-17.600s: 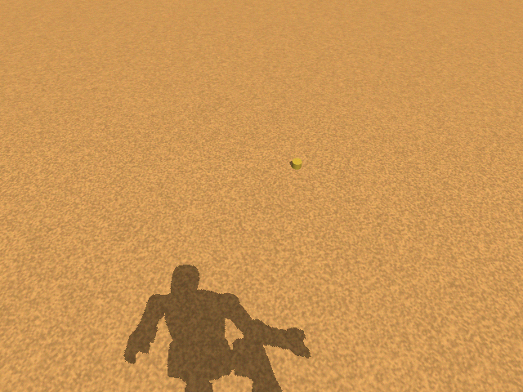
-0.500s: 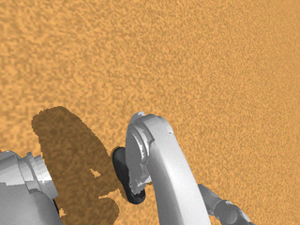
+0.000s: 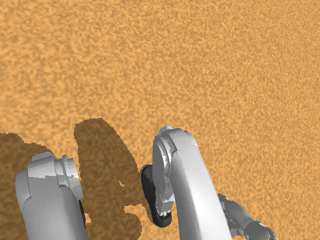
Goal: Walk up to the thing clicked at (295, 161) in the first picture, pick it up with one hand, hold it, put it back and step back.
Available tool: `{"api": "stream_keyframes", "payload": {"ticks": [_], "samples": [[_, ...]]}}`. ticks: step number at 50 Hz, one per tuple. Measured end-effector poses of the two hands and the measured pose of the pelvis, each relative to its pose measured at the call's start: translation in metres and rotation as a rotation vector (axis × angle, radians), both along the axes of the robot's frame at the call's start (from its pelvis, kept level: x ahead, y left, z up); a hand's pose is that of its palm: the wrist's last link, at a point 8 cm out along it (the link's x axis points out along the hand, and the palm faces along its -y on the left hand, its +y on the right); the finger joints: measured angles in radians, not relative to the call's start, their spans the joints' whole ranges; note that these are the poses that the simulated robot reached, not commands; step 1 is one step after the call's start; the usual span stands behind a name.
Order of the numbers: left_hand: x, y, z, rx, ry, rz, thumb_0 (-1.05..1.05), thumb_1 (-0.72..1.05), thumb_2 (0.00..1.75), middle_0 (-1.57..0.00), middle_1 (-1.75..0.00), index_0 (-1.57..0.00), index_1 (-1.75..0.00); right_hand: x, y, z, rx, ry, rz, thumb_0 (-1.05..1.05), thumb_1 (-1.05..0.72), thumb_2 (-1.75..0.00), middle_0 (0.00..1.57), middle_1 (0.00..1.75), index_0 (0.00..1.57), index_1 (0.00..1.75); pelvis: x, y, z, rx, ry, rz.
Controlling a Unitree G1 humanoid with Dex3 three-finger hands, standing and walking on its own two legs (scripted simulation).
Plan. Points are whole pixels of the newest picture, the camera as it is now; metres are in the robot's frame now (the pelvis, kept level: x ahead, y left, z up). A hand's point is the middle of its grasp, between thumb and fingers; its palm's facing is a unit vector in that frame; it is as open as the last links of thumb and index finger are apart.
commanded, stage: settle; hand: left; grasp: from above
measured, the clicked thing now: out of the picture +0.45 +0.39 -0.22
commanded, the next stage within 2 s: lift in 0.34 s
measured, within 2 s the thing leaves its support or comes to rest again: neither
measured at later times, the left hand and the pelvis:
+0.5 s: hand out of the picture +0.42 +0.37 -0.13, palm faces -0.45 -0.10 -0.89, open 5.7 cm; pelvis -0.01 -0.01 +0.02, yaw +3 degrees
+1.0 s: hand out of the picture +0.36 +0.37 -0.01, palm faces -0.45 -0.13 -0.88, open 5.6 cm; pelvis -0.02 +0.00 +0.10, yaw +7 degrees
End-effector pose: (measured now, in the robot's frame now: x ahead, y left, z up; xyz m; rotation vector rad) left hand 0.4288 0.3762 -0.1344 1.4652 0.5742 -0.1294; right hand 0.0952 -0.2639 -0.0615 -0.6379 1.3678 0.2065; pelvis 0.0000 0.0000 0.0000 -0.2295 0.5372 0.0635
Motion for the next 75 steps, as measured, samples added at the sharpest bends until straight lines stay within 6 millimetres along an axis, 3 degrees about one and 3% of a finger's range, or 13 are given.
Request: {"api": "stream_keyframes", "payload": {"ticks": [10,29,36,44,51,58,75], "samples": [[-0.002,-0.006,0.037,-0.002,0.026,-0.018,-0.10,0.41,0.29,-0.64,-0.64,-1.01,-0.63,0.003,-0.002,-0.006,0.029,-0.022,-0.066,0.00,-0.91,-0.89,0.20,0.30,0.20,0.30,-0.005,-0.005,0.011,0.029,0.016,0.015],[-0.004,-0.004,0.074,-0.008,0.014,-0.033,-0.09,0.41,0.31,-0.62,-0.65,-1.02,-0.65,-0.025,-0.007,0.005,-0.034,0.017,-0.178,0.00,-0.91,-0.90,0.20,0.30,0.20,0.30,-0.011,-0.005,0.027,0.041,0.034,0.032],[-0.018,-0.002,0.097,-0.010,0.034,-0.014,-0.08,0.42,0.29,-0.61,-0.67,-1.01,-0.66,-0.022,-0.006,0.016,-0.022,-0.003,-0.218,0.00,-0.91,-0.90,0.20,0.30,0.20,0.30,-0.012,-0.004,0.042,0.048,0.051,0.046],[-0.043,0.000,0.140,-0.013,0.041,-0.018,-0.08,0.44,0.27,-0.59,-0.69,-1.01,-0.66,-0.003,-0.001,0.033,0.014,-0.058,-0.231,0.01,-0.91,-0.90,0.20,0.30,0.20,0.30,-0.014,-0.004,0.070,0.065,0.063,0.060],[-0.061,-0.005,0.188,-0.021,0.024,-0.030,-0.08,0.44,0.27,-0.58,-0.70,-1.02,-0.68,0.023,0.006,0.060,0.049,-0.144,-0.225,0.01,-0.91,-0.90,0.20,0.30,0.20,0.30,-0.016,-0.003,0.101,0.077,0.057,0.068],[-0.080,-0.016,0.242,-0.030,-0.003,-0.036,-0.08,0.45,0.25,-0.57,-0.72,-1.00,-0.68,0.046,0.015,0.098,0.077,-0.224,-0.230,0.01,-0.91,-0.90,0.20,0.30,0.20,0.30,-0.015,-0.003,0.142,0.093,0.035,0.078],[-0.122,-0.052,0.394,-0.056,-0.015,-0.027,-0.08,0.45,0.24,-0.57,-0.72,-0.98,-0.66,0.071,0.030,0.226,0.139,-0.355,-0.268,0.01,-0.91,-0.89,0.20,0.30,0.20,0.30,-0.002,-0.003,0.274,0.155,-0.103,0.104]]}}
